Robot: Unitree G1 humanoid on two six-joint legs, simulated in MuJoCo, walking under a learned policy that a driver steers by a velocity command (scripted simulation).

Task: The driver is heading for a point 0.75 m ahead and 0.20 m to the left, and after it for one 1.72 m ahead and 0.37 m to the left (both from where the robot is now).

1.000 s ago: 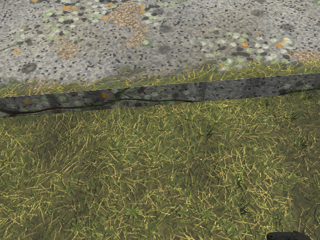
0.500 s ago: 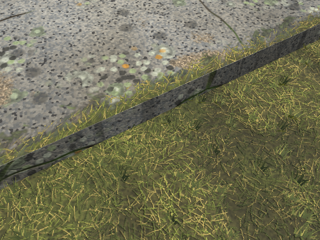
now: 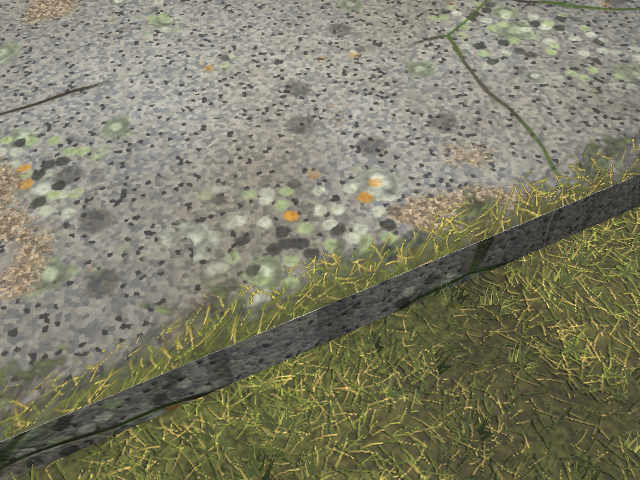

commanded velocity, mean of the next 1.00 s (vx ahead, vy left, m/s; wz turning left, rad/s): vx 0.50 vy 0.00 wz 0.51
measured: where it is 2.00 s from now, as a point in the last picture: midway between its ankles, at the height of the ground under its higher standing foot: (245, 301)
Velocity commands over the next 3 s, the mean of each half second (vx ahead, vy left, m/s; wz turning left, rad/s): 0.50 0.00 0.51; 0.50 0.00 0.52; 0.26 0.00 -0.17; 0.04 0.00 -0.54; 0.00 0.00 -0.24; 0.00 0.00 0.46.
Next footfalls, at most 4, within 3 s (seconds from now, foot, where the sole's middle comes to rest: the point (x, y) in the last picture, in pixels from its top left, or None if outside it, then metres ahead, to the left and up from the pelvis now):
0.18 left None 0.24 0.09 -0.78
0.66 right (347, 441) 0.57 0.01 -0.78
1.12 left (231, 450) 0.55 0.25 -0.78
1.64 right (291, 282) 0.88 0.13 -0.63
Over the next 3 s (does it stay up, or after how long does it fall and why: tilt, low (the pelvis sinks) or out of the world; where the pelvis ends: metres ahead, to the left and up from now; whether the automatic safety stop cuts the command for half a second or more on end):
stays up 0.90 0.20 0.15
